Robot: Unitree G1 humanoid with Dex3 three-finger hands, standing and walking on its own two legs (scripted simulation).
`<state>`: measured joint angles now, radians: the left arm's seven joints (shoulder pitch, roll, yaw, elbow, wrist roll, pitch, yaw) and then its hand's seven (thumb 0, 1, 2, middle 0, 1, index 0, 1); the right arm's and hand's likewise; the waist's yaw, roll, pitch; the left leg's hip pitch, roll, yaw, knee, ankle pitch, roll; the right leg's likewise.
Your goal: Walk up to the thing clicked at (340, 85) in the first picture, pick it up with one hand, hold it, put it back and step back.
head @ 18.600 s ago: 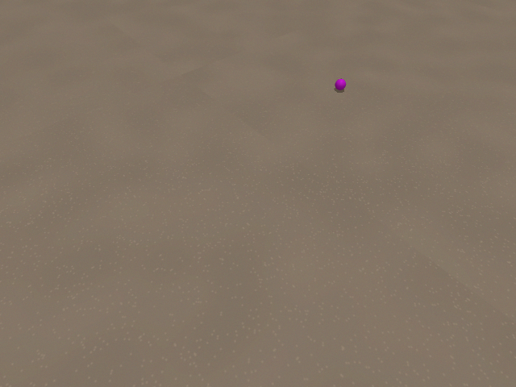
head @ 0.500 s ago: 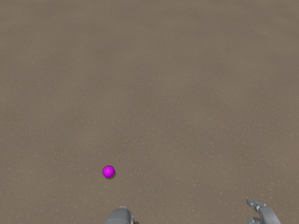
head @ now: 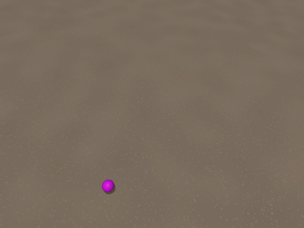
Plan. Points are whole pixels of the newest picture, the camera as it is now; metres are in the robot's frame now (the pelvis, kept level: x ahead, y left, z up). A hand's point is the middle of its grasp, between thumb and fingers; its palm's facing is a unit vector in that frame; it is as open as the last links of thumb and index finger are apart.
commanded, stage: walk up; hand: left
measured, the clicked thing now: (108, 185) +0.48 +0.26 -0.74
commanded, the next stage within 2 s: none
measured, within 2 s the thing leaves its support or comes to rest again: neither
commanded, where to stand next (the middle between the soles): +0.10 +0.00 m, yaw +2 degrees
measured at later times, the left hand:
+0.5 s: hand out of the picture +0.08 +0.26 -0.15, palm faces +0.02 -0.94 -0.35, open 7.4 cm
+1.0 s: hand out of the picture +0.10 +0.31 -0.17, palm faces +0.03 -0.93 -0.36, open 7.4 cm
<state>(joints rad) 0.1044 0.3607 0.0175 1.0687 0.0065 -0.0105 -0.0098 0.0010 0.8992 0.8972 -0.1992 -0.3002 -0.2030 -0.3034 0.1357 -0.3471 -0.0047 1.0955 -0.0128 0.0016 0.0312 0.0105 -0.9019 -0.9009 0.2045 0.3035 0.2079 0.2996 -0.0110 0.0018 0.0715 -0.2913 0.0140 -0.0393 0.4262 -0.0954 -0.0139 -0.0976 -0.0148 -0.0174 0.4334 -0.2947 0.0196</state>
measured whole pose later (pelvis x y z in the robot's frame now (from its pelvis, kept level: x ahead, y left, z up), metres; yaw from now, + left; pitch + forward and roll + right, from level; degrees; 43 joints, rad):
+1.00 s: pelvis +0.09 +0.03 +0.00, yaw +3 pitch -4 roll -1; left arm 0.27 0.40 0.06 1.03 0.01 0.01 -0.01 0.00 0.90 0.90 -0.20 -0.30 -0.20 -0.30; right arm 0.22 -0.38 -0.08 0.99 -0.03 -0.04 0.04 0.01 -0.90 -0.90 0.20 0.30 0.21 0.30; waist -0.01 -0.03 0.11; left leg -0.25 0.00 0.03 0.54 -0.24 0.03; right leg -0.17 -0.02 0.04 0.90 -0.51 -0.01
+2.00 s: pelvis +0.05 -0.02 -0.01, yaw +1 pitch -2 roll +0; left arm 0.31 0.40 0.06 0.96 0.02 0.01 -0.01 0.00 0.90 0.90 -0.20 -0.30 -0.20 -0.30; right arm 0.20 -0.40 -0.05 0.84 -0.06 0.02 0.03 0.01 -0.90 -0.90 0.21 0.30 0.21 0.30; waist 0.01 0.00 0.09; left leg -0.25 0.04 0.03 0.63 -0.35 0.02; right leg -0.21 0.01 0.03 0.59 -0.40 0.00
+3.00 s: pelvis +0.02 +0.02 -0.02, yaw +0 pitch -3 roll +1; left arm 0.14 0.39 0.03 0.89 0.00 0.04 0.02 0.00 0.90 0.90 -0.20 -0.30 -0.20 -0.30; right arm 0.16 -0.35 -0.03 0.93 -0.02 0.00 0.00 0.01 -0.90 -0.90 0.20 0.30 0.21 0.30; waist 0.01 -0.05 0.18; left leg -0.28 -0.07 0.02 0.63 -0.30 0.05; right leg -0.34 -0.02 0.06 0.82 -0.51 -0.01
